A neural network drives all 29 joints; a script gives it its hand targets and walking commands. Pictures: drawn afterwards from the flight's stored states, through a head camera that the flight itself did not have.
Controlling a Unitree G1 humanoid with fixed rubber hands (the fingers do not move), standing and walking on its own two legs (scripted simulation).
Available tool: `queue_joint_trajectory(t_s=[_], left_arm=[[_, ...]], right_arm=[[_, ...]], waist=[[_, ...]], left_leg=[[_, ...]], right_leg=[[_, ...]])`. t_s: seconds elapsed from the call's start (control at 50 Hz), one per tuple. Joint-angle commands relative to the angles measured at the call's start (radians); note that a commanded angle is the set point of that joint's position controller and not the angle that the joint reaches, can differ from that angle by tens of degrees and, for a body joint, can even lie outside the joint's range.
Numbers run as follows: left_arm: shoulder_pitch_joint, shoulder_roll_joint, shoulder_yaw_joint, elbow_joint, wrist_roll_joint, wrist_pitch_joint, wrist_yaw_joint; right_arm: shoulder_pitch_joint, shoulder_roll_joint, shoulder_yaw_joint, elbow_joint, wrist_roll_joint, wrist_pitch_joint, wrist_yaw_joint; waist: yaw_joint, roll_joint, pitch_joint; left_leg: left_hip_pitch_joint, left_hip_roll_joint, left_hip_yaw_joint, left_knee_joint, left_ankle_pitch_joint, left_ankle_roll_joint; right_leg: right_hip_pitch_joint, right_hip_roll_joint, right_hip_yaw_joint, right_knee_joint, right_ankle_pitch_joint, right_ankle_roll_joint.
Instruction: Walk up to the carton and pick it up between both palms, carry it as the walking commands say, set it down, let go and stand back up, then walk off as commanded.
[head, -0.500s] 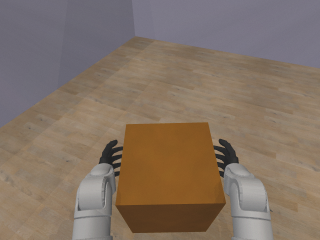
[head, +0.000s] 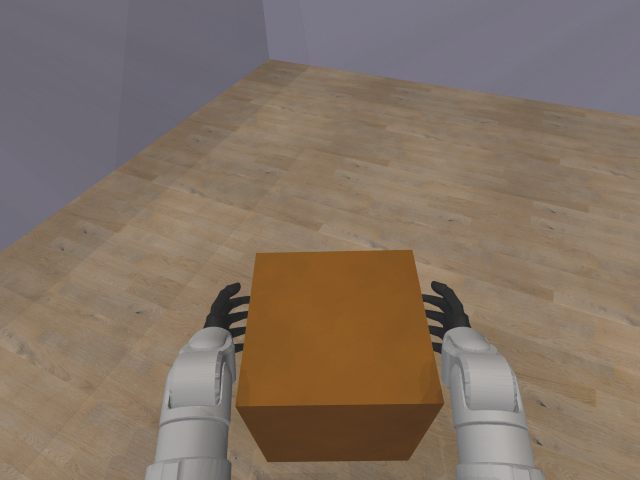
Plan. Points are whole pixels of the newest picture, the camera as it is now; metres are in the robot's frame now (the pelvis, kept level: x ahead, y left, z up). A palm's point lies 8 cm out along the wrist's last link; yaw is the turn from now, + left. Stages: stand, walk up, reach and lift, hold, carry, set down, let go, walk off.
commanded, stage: hold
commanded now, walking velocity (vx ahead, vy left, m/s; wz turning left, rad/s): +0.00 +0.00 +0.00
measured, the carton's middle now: (335, 361) +0.29 +0.01 -0.03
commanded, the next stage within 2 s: set down in 0.76 s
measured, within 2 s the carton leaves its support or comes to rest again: neither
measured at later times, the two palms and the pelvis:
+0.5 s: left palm (213, 321) +0.29 +0.16 +0.07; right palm (456, 330) +0.28 -0.14 +0.07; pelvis -0.01 +0.02 +0.00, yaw -4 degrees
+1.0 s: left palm (222, 327) +0.30 +0.16 +0.03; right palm (451, 326) +0.30 -0.14 +0.04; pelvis +0.00 +0.01 +0.00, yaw -3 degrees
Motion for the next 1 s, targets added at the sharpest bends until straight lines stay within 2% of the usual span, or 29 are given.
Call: queue_joint_trajectory(t_s=[0.0,0.04,0.08,0.12,0.26,0.36,0.5,0.74,0.76,0.8,0.9,0.98], left_arm=[[-0.445,-0.787,-0.499,-0.105,-0.242,-0.136,-0.2],[-0.515,-0.798,-0.545,-0.13,-0.283,-0.15,-0.234],[-0.521,-0.782,-0.522,-0.067,-0.278,-0.151,-0.248],[-0.504,-0.787,-0.476,0.033,-0.242,-0.149,-0.25],[-0.607,-0.842,-0.388,0.194,-0.201,-0.14,-0.259],[-0.698,-0.885,-0.364,0.247,-0.201,-0.148,-0.262],[-0.711,-0.925,-0.364,0.266,-0.208,-0.159,-0.247],[-0.575,-0.924,-0.386,0.207,-0.21,-0.156,-0.211],[-0.588,-0.904,-0.33,0.224,-0.152,-0.161,-0.208],[-0.607,-0.902,-0.289,0.275,-0.128,-0.169,-0.212],[-0.666,-0.916,-0.292,0.285,-0.121,-0.214,-0.241],[-0.668,-0.885,-0.29,0.291,-0.101,-0.258,-0.255]], right_arm=[[-0.344,0.872,0.535,-0.111,0.227,-0.121,0.156],[-0.394,0.918,0.593,-0.14,0.258,-0.131,0.152],[-0.458,0.94,0.606,-0.103,0.262,-0.129,0.156],[-0.497,0.962,0.586,-0.04,0.25,-0.123,0.17],[-0.535,1.0,0.455,0.193,0.189,-0.108,0.215],[-0.589,0.994,0.385,0.253,0.155,-0.12,0.234],[-0.622,0.961,0.381,0.238,0.149,-0.138,0.252],[-0.558,0.928,0.454,0.144,0.188,-0.134,0.255],[-0.629,0.906,0.415,0.179,0.168,-0.127,0.259],[-0.654,0.91,0.38,0.223,0.144,-0.135,0.268],[-0.609,0.931,0.296,0.322,0.1,-0.189,0.251],[-0.575,0.957,0.273,0.354,0.087,-0.229,0.226]], waist=[[-0.003,-0.013,-0.308],[-0.002,-0.024,-0.369],[0.035,-0.048,-0.332],[0.049,-0.045,-0.254],[0.014,0.001,-0.119],[-0.006,0.034,-0.09],[-0.014,0.03,-0.116],[-0.005,0.001,-0.167],[0.057,-0.034,-0.091],[0.07,-0.02,-0.055],[0.005,-0.015,-0.117],[-0.003,-0.01,-0.169]], left_leg=[[-0.161,-0.058,-0.224,-0.082,0.206,0.035],[-0.206,-0.064,-0.231,-0.071,0.182,0.034],[-0.223,-0.062,-0.221,-0.081,0.097,0.035],[-0.224,-0.058,-0.207,-0.094,0.015,0.043],[-0.209,-0.038,-0.205,-0.147,-0.049,0.047],[-0.233,-0.021,-0.205,-0.182,-0.1,0.045],[-0.228,-0.004,-0.216,-0.207,-0.097,0.043],[-0.121,-0.017,-0.219,-0.182,0.07,0.036],[-0.147,-0.006,-0.22,-0.208,-0.004,0.053],[-0.192,-0.002,-0.212,-0.222,-0.091,0.061],[-0.143,-0.023,-0.198,-0.164,0.009,0.039],[-0.162,-0.036,-0.197,-0.122,0.051,0.04]], right_leg=[[0.484,0.008,0.319,-0.002,0.346,0.039],[0.551,-0.003,0.332,0.013,0.375,0.048],[0.521,0.004,0.33,-0.014,0.193,0.057],[0.463,0.01,0.337,-0.037,0.047,0.054],[0.433,0.019,0.304,-0.056,-0.024,0.041],[0.45,0.032,0.272,-0.041,-0.032,0.034],[0.467,0.048,0.251,-0.016,0.004,0.031],[0.447,0.04,0.267,-0.029,0.102,0.03],[0.441,0.025,0.261,-0.02,0.05,0.041],[0.454,0.03,0.261,-0.015,-0.03,0.044],[0.411,0.013,0.27,-0.029,0.04,0.032],[0.415,0.003,0.285,-0.017,0.106,0.033]])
